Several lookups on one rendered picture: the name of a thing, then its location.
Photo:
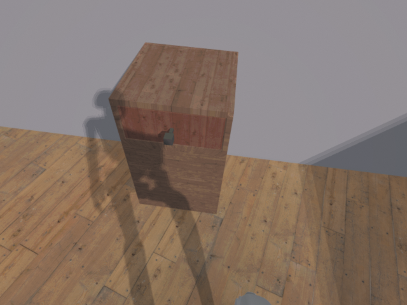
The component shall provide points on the cabinet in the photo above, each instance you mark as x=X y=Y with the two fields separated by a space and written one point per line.
x=178 y=79

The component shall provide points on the drawer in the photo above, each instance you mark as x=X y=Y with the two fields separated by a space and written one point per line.
x=189 y=129

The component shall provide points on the handle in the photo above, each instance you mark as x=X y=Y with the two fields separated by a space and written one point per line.
x=169 y=137

